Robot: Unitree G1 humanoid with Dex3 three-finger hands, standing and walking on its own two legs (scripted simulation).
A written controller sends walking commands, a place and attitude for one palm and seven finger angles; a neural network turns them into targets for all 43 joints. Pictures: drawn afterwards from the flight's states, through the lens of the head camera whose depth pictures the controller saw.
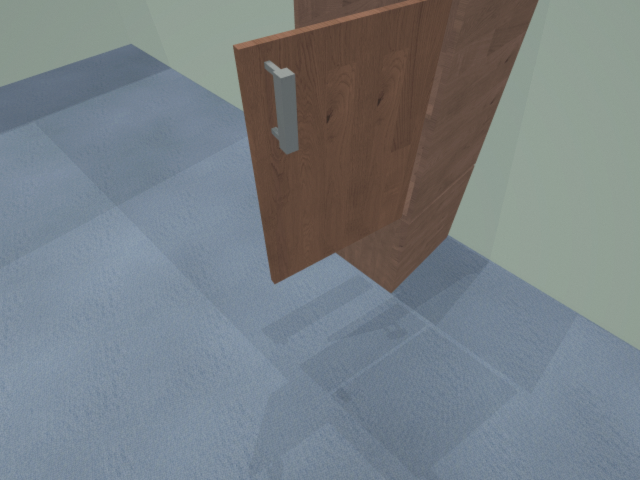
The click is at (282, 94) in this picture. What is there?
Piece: cupboard door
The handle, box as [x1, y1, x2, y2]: [264, 60, 298, 154]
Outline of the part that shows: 269,60 264,62 264,66 273,75 278,124 277,128 274,127 271,128 272,133 279,140 279,145 286,154 298,149 294,74 287,68 280,69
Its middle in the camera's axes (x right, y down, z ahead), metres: -0.07 -0.21 +0.62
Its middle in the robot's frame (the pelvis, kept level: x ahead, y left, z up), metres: +0.62 +0.10 +0.14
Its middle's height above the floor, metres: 0.93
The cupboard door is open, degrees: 77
